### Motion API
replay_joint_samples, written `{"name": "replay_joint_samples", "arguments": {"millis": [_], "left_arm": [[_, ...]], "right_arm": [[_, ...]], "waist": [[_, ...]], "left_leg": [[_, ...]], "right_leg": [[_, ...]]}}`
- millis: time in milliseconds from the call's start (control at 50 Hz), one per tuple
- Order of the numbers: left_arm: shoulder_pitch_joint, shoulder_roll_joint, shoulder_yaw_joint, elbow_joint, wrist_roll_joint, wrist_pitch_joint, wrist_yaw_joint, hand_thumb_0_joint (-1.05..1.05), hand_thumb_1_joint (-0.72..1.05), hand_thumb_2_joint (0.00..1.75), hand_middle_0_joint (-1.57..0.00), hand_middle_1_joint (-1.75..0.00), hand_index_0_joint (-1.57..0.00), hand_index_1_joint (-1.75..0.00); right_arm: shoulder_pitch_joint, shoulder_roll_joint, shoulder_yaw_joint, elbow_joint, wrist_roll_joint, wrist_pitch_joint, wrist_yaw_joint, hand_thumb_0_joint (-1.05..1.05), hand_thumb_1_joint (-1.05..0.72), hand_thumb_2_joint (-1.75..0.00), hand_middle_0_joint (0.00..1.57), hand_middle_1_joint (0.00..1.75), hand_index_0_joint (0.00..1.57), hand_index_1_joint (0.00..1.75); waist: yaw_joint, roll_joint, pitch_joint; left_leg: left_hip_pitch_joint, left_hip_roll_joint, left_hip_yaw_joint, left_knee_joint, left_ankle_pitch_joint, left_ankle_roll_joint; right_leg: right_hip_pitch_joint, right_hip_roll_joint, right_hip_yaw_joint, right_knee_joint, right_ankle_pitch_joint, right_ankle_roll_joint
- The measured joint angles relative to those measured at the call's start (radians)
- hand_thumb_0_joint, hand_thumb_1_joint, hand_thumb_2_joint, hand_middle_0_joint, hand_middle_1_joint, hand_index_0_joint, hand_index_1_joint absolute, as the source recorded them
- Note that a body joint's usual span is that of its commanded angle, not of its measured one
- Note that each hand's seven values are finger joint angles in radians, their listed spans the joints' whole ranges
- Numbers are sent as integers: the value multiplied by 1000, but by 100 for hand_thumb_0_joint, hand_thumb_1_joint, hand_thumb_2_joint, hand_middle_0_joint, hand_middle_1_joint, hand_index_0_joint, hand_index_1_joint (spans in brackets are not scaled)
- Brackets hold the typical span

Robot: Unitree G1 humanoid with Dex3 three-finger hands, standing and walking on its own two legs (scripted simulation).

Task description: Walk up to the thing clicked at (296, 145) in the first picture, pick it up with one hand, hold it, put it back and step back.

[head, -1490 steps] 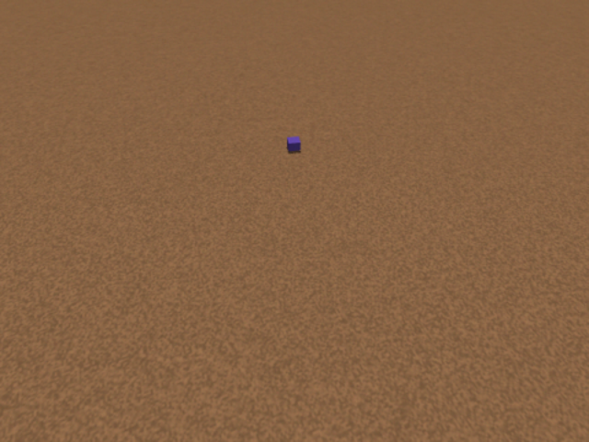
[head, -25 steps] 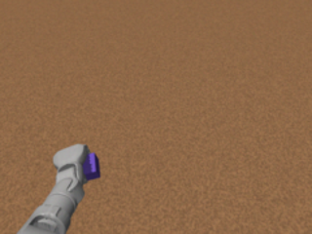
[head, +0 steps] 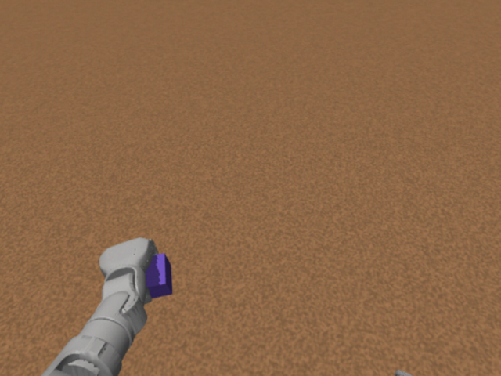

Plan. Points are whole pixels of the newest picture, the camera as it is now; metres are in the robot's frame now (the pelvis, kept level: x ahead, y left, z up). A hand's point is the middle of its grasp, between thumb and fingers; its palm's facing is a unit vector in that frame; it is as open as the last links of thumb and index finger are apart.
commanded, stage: hold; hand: left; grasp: from above
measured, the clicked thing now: (150, 277) +0.35 +0.21 -0.08
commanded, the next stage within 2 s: crouch in 1.60 s
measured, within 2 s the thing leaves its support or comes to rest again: neither
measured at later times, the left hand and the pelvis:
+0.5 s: hand (136, 285) +0.30 +0.21 -0.02, palm faces -0.39 -0.17 -0.91, open 8.7 cm; pelvis -0.01 -0.01 +0.01, yaw +0 degrees
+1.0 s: hand (128, 284) +0.29 +0.22 +0.00, palm faces -0.39 -0.17 -0.90, open 8.7 cm; pelvis -0.01 +0.00 +0.02, yaw +0 degrees
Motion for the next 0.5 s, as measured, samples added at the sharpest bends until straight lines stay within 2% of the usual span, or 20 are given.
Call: {"name": "replay_joint_samples", "arguments": {"millis": [500], "left_arm": [[48,7,-33,-121,0,36,-87,3,33,19,-94,-53,-73,-38]], "right_arm": [[-24,1,23,-30,9,10,-3,1,-88,-89,20,30,20,30]], "waist": [[21,10,33]], "left_leg": [[108,-2,3,-105,57,-5]], "right_leg": [[95,-1,2,-80,45,-6]]}}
